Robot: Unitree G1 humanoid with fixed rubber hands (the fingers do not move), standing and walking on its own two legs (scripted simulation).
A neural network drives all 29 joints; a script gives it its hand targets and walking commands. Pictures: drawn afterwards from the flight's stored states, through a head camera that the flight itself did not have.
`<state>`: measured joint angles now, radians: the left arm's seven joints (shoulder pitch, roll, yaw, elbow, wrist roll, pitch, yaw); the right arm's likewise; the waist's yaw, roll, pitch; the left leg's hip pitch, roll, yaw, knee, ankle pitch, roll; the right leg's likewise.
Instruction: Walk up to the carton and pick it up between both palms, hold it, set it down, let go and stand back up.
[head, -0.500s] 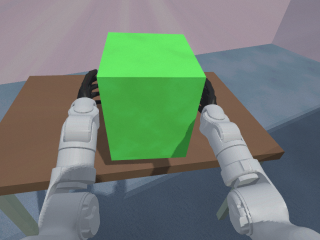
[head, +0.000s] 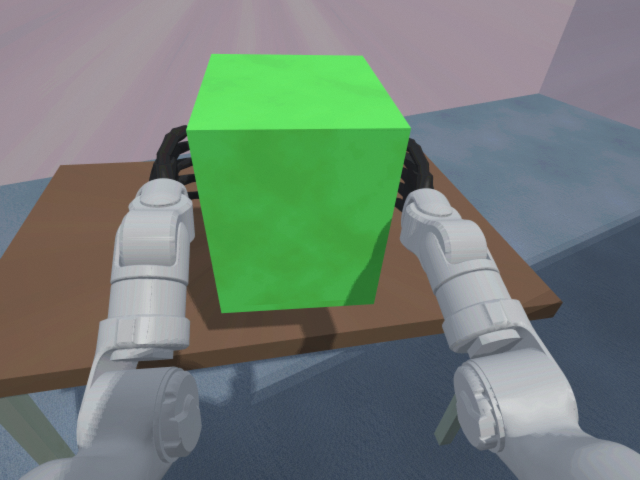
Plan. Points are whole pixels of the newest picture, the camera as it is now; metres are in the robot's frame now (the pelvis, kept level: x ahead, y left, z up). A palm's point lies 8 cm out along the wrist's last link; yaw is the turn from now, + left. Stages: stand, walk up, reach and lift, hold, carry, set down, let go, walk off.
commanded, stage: reach and lift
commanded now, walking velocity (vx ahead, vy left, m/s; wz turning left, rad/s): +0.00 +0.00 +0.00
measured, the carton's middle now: (293, 180) +0.45 +0.01 +0.21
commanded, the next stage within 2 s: hold in 0.40 s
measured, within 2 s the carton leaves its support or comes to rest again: neither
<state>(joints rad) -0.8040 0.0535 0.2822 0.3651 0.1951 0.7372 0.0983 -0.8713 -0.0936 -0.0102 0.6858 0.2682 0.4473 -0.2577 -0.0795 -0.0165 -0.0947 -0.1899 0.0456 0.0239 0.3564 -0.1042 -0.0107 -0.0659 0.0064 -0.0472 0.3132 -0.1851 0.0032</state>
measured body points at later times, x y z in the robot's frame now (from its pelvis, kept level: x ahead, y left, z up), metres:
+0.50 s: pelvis +0.02 +0.01 +0.00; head -0.05 +0.02 +0.44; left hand +0.40 +0.16 +0.24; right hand +0.40 -0.14 +0.24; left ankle +0.06 +0.13 -0.75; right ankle -0.01 -0.12 -0.75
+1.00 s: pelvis +0.01 +0.00 +0.00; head -0.08 +0.00 +0.44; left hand +0.39 +0.15 +0.27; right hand +0.39 -0.15 +0.27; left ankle +0.06 +0.13 -0.75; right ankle -0.01 -0.12 -0.75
